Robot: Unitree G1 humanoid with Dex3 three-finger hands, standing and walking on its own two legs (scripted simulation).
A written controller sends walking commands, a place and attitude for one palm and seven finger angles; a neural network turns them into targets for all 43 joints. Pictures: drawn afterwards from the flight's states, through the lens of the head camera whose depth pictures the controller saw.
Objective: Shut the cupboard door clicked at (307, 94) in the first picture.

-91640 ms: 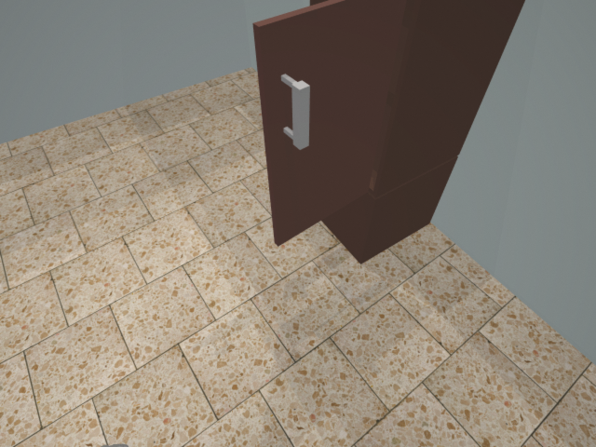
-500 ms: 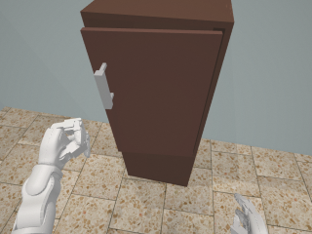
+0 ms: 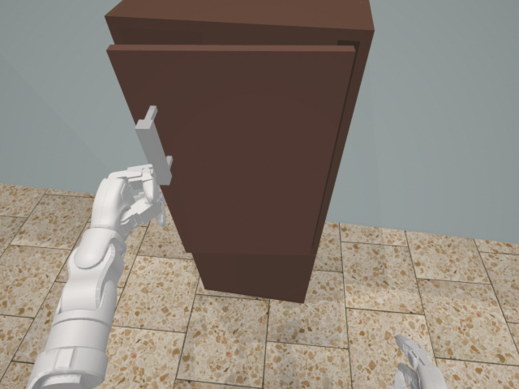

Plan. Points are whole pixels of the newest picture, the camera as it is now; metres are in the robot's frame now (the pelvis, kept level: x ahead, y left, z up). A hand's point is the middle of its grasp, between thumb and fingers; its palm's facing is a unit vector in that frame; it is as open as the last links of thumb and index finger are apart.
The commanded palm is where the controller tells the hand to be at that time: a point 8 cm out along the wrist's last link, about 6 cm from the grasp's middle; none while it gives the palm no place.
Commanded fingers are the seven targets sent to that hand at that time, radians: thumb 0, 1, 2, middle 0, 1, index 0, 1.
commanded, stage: bring the fist close to the handle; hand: left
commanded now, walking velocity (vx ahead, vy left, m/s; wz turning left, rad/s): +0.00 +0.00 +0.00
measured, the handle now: (158, 146) +0.48 +0.21 +0.10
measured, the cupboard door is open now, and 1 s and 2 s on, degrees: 7 5 0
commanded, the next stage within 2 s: push the door shut along its arc in 0.62 s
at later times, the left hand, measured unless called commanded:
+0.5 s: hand (171, 182) +0.40 +0.16 +0.11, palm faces +0.02 -1.00 -0.02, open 3.1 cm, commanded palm +0.36 +0.22 +0.11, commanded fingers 0.00 0.90 0.90 -1.30 -1.50 -1.30 -1.50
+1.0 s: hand (170, 172) +0.42 +0.17 +0.11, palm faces -0.03 -1.00 -0.03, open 3.1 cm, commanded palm +0.40 +0.22 +0.11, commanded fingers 0.00 0.90 0.90 -1.30 -1.50 -1.30 -1.50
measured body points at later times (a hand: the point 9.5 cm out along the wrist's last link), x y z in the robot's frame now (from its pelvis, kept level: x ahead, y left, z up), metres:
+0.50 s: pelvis +0.00 +0.00 +0.00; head +0.03 -0.01 +0.45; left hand +0.39 +0.22 +0.11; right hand +0.10 -0.26 -0.11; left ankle -0.03 +0.11 -0.72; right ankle +0.03 -0.10 -0.72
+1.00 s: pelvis -0.02 +0.00 +0.00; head +0.03 -0.01 +0.44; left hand +0.41 +0.23 +0.11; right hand +0.09 -0.26 -0.11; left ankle -0.03 +0.11 -0.72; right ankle +0.03 -0.10 -0.72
